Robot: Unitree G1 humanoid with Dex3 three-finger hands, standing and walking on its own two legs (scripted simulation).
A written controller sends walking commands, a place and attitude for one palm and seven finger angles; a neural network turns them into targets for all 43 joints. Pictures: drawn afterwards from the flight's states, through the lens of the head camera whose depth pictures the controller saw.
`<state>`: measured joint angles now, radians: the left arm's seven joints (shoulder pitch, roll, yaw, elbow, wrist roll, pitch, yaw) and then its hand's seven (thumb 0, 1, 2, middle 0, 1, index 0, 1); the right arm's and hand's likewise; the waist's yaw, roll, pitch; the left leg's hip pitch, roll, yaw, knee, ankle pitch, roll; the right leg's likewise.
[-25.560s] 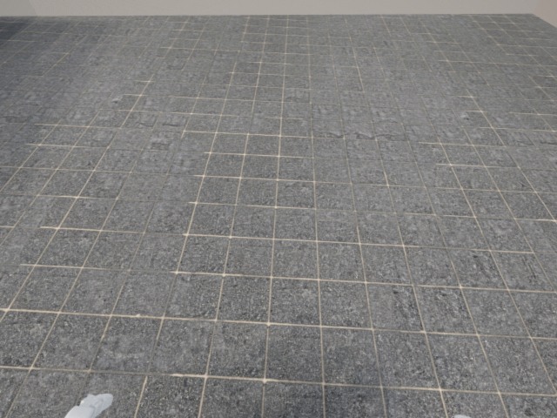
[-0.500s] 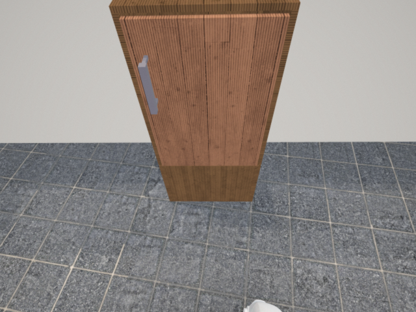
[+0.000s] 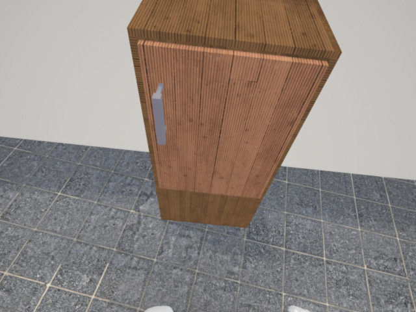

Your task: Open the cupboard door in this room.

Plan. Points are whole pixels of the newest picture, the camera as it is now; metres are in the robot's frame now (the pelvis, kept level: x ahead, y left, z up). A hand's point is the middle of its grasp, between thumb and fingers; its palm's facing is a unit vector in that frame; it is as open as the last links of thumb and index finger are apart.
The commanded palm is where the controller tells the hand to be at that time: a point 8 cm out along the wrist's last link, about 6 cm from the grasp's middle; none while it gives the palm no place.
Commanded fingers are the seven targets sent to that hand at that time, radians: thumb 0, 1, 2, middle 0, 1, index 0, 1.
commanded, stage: come to a stop and stand still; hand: left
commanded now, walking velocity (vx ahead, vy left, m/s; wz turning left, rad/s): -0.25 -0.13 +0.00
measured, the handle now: (161, 115) +0.54 +0.17 +0.02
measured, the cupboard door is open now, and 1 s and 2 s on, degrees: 0 0 0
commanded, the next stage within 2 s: look again from close up in 1.08 s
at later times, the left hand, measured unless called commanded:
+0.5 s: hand out of the picture -0.02 +0.11 -0.15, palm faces +0.02 -0.97 -0.26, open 7.3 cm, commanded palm none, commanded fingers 0.00 0.90 0.90 -0.20 -0.30 -0.20 -0.30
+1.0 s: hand out of the picture -0.05 +0.15 -0.17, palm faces +0.05 -0.98 -0.20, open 7.4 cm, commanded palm none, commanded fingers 0.00 0.90 0.90 -0.20 -0.30 -0.20 -0.30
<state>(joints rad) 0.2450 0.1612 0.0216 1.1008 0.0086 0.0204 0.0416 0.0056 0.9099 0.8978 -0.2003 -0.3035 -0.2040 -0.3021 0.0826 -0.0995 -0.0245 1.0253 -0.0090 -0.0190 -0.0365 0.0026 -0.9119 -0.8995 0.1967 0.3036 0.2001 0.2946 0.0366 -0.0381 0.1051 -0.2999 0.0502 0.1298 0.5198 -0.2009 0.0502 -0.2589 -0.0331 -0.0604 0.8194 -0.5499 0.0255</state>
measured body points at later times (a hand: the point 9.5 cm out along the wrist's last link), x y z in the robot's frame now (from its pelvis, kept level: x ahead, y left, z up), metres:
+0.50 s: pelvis -0.05 -0.07 +0.01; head -0.05 -0.10 +0.46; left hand -0.02 +0.16 -0.13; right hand -0.05 -0.32 -0.16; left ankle -0.06 +0.08 -0.67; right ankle -0.04 -0.18 -0.74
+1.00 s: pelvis -0.05 -0.02 +0.00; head -0.04 -0.03 +0.45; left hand -0.05 +0.20 -0.16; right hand -0.01 -0.25 -0.16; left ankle -0.10 +0.09 -0.74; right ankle -0.05 -0.15 -0.74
